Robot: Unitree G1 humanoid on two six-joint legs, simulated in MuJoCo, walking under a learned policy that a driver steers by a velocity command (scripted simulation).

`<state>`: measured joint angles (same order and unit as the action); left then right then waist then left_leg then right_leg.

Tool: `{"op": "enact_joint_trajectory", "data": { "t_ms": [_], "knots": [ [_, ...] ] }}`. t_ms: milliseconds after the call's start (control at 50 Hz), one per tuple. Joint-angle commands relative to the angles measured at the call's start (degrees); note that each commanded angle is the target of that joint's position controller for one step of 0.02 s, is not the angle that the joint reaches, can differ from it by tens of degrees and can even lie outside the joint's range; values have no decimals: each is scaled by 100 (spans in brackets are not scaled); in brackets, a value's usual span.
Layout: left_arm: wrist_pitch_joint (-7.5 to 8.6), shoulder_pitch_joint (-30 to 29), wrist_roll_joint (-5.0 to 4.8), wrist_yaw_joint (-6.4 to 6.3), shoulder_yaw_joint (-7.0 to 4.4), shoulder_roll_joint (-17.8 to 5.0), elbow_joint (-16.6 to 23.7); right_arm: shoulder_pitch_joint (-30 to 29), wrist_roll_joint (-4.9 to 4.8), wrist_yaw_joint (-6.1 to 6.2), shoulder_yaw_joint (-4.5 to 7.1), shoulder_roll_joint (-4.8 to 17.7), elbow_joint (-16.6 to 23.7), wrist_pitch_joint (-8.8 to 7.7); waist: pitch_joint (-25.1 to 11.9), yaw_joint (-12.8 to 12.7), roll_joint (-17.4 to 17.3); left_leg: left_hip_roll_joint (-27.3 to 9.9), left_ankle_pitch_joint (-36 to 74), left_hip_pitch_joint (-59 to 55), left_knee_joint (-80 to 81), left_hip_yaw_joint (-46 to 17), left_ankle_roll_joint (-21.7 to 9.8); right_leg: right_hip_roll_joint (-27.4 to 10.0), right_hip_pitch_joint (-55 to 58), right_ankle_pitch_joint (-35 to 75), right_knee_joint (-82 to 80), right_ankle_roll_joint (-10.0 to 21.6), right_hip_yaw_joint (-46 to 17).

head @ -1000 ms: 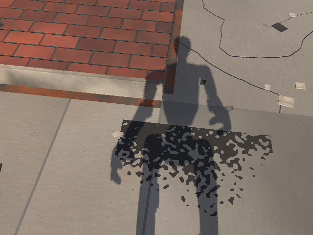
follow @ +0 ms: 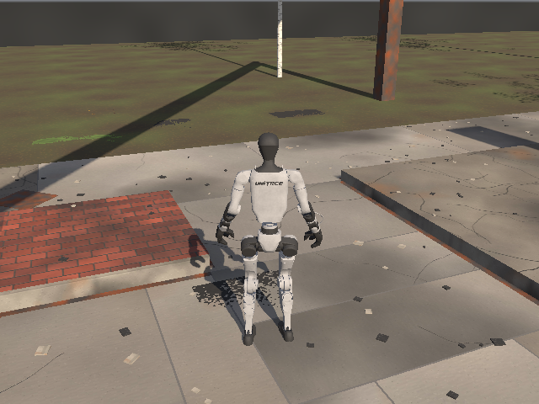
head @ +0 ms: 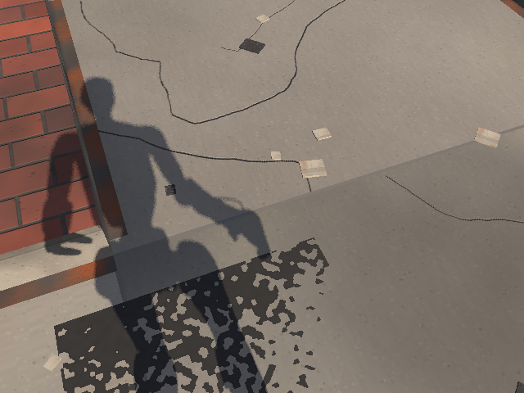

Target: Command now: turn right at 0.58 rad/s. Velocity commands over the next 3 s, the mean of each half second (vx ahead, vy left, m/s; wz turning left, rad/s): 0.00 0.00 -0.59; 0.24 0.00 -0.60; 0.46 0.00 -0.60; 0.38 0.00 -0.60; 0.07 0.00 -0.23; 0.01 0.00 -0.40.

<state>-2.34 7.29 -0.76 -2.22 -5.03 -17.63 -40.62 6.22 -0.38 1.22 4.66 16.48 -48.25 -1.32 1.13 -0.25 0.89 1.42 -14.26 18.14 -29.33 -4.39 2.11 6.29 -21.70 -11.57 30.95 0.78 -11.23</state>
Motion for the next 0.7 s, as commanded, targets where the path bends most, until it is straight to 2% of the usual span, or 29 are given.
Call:
{"op": "enact_joint_trajectory", "data": {
  "t_ms": [20, 40, 60, 80, 100, 120, 140, 180, 220, 260, 300, 360, 400, 420, 440, 460, 480, 500, 520, 540, 560, 580, 600, 640, 700],
  "knots": [
    [48, 252, -17, -23, -55, -280, 533, 388, 178, 40, 337, 1437, 236, -21, -729, -208, -1425, -2089, 1983, -1589, 1133, -1994, -1099, 229, -1172, -2039, 1397, 115, 129],
    [136, 147, 53, 17, -188, -782, 604, 349, 356, 19, 277, 1216, 354, -35, -716, -39, -1695, -2718, 2279, -1144, 1295, -2743, -1841, -16, -1498, -2617, 2736, -102, 205],
    [138, 229, -2, 45, -313, -1110, 478, 17, 320, 48, 196, 915, 509, -49, -600, -143, -1135, -2436, 2148, -986, 1220, -2139, -1759, -232, -1435, -2167, 3407, -161, 111],
    [81, 352, -23, 40, -340, -1069, 337, -263, 218, 70, 153, 721, 568, -35, -448, -238, -882, -1984, 1918, -901, 1123, -1453, -1428, -295, -1442, -1767, 3669, -249, 237],
    [12, 422, -4, 23, -320, -931, 259, -329, 123, 96, 114, 613, 621, -22, -377, -204, -811, -1715, 1696, -950, 1097, -1044, -1237, -328, -1540, -1445, 3910, -347, 318],
    [-34, 406, -9, 39, -280, -776, 285, -282, 81, 129, 85, 594, 617, -3, -290, -142, -832, -1630, 1827, -947, 1101, -791, -1240, -349, -1606, -1252, 4098, -437, 381],
    [-49, 315, -39, 61, -242, -663, 361, -174, 90, 158, 78, 618, 601, 27, -238, -80, -856, -1517, 1868, -923, 1153, -511, -1258, -378, -1591, -1096, 4017, -496, 558],
    [-38, -26, -86, 84, -168, -509, 579, 139, 123, 220, 99, 695, 559, 83, -240, 144, -1003, -1539, 1940, -1344, 1190, -300, -1350, -514, -1769, -919, 3423, -601, 763],
    [-30, -210, -62, 111, -121, -439, 740, 358, 124, 245, 147, 840, 543, 118, -380, 295, -1067, -1728, 2112, -1709, 1154, -250, -1446, -680, -1688, -972, 2847, -671, 845],
    [-28, -239, -37, 170, -70, -366, 840, 314, 98, 219, 203, 996, 592, 138, -470, 324, -1110, -1827, 2194, -1656, 1125, -45, -1455, -820, -1262, -1051, 2263, -639, 1011],
    [-42, -177, -37, 225, -63, -387, 888, 208, 67, 160, 249, 1116, 648, 148, -487, 298, -1174, -1868, 2263, -1372, 1109, 184, -1425, -838, -695, -1062, 1746, -542, 1248],
    [-102, -46, -46, 301, -122, -491, 928, 188, -27, 70, 282, 1185, 658, 135, -448, 241, -1210, -1986, 2181, -1281, 907, 309, -1312, -771, -201, -905, 966, -322, 1467],
    [-123, 308, -44, 344, -167, -463, 830, 75, -140, 40, 282, 1161, 641, 134, -474, -9, -1098, -1925, 1968, -1099, 421, 543, -1011, -622, 478, -182, -145, -40, 1648],
    [-120, 590, -32, 304, -238, -580, 723, 325, -135, 12, 238, 973, 530, 120, -564, -74, -790, -1739, 1547, -727, -115, 817, -685, -509, 1184, 392, -694, 152, 1535],
    [-94, 873, -41, 219, -398, -1105, 717, 513, 43, -28, 156, 672, 536, 110, -704, -59, 428, -1230, 139, 426, -1510, 1335, -163, -1339, 2272, 2154, -940, 514, 258],
    [-24, 848, 87, 182, -450, -1676, 922, 199, 274, -22, 29, 398, 941, 86, -735, -4, 1846, -384, -2561, 2128, -3016, 1216, 255, -2808, 2645, 3833, -831, 1675, -1824],
    [133, 1024, 222, 256, -378, -1385, 903, -260, 148, 18, 121, 710, 1033, 63, -1172, -454, 1153, -328, -2602, 2165, -3935, 276, 234, -2924, 2315, 3353, -1027, 2155, -1918],
    [237, 768, 211, 261, -307, -1237, 865, -318, 10, 34, 163, 819, 1052, 80, -865, -269, 925, -422, -2120, 2230, -4142, 129, 136, -2566, 2070, 2829, -1085, 1864, -1367],
    [271, 432, 108, 222, -277, -1093, 864, -188, 13, 73, 191, 838, 949, 102, -658, -84, 681, -505, -1584, 2230, -3979, 78, 90, -2199, 1832, 2296, -1079, 1496, -953],
    [255, 179, 22, 186, -212, -932, 904, -135, 74, 117, 219, 902, 895, 129, -558, 12, 606, -539, -1229, 2164, -3776, 37, 98, -2015, 1628, 2101, -1082, 1284, -776],
    [231, 51, 14, 149, -174, -895, 943, -37, 111, 120, 232, 906, 881, 140, -572, 109, 643, -457, -950, 1877, -3768, 77, 131, -1870, 1348, 2218, -1100, 1234, -633],
    [218, 144, 24, 118, -159, -865, 934, 115, 114, 85, 227, 861, 866, 120, -744, 150, 627, -389, -662, 1709, -3668, 128, 135, -1748, 1297, 1533, -1208, 1230, -605],
    [227, 245, 15, 99, -151, -833, 925, 159, 78, 40, 208, 786, 869, 93, -801, 122, 645, -365, -428, 1706, -3383, 150, 125, -1665, 1349, 480, -1361, 1235, -679],
    [267, 424, -5, 84, -144, -838, 908, -104, 18, -20, 166, 704, 967, 26, -555, -39, 767, -302, -227, 1835, -2546, 134, 104, -1631, 1350, -1316, -1713, 1266, -1039],
    [315, 567, -1, 64, -180, -975, 854, -392, 5, -108, 128, 652, 1080, -136, -310, -153, 845, -192, -210, 1620, -1460, 54, 73, -1649, 1295, -1594, -1774, 1276, -1283]
  ]
}}
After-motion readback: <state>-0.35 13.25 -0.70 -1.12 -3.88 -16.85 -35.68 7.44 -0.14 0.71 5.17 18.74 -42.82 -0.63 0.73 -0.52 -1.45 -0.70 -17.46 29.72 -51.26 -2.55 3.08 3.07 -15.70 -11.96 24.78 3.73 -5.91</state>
